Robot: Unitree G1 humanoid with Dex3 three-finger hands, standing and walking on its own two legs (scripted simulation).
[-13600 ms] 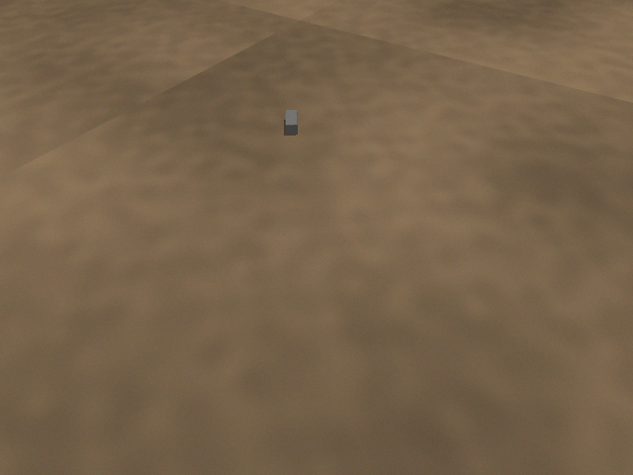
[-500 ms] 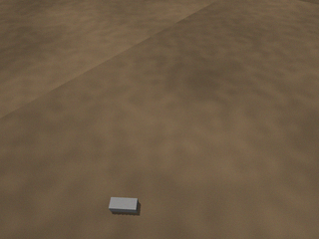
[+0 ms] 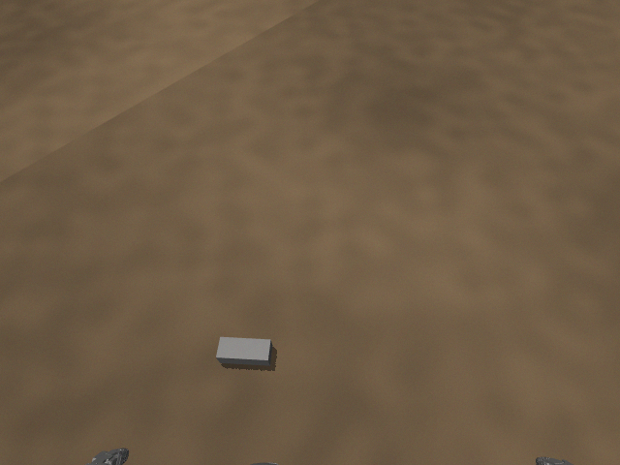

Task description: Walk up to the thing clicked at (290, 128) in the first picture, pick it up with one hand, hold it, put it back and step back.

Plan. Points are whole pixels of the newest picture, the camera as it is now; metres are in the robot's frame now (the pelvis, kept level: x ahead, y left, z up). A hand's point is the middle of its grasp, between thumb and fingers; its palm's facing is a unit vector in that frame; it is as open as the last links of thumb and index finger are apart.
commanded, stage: walk up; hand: left
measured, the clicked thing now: (245, 351) +0.50 +0.25 -0.75
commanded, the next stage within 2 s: none
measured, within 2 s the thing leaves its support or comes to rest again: neither
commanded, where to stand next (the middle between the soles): +0.05 +0.00 m, yaw -2 degrees
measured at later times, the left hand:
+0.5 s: hand out of the picture +0.01 +0.32 -0.18, palm faces -0.10 -0.92 -0.37, open 7.4 cm
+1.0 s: hand out of the picture -0.09 +0.28 -0.16, palm faces -0.03 -0.93 -0.37, open 7.4 cm
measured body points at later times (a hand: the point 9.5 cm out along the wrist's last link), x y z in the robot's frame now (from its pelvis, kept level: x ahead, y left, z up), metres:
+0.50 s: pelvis -0.10 +0.06 -0.01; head -0.01 +0.07 +0.43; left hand +0.02 +0.37 -0.15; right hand -0.02 -0.26 -0.13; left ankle -0.06 +0.15 -0.74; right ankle -0.16 -0.08 -0.69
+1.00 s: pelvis -0.24 +0.03 -0.02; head -0.17 +0.04 +0.42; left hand -0.09 +0.33 -0.14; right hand -0.15 -0.30 -0.13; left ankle -0.25 +0.15 -0.74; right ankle -0.17 -0.07 -0.74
